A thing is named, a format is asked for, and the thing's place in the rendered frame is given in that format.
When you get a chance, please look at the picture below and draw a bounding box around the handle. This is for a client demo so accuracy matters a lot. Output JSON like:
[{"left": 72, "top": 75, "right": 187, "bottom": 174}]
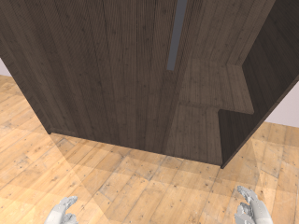
[{"left": 166, "top": 0, "right": 187, "bottom": 71}]

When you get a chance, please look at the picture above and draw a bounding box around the right robot hand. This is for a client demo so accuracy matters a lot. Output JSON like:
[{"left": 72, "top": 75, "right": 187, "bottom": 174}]
[{"left": 235, "top": 186, "right": 274, "bottom": 224}]

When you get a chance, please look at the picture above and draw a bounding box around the wardrobe door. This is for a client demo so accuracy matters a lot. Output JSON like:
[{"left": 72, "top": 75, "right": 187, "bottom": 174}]
[
  {"left": 0, "top": 0, "right": 74, "bottom": 132},
  {"left": 19, "top": 0, "right": 204, "bottom": 154}
]

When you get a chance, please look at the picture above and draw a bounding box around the left robot hand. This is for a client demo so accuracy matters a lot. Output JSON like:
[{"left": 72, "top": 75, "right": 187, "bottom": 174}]
[{"left": 44, "top": 195, "right": 78, "bottom": 224}]

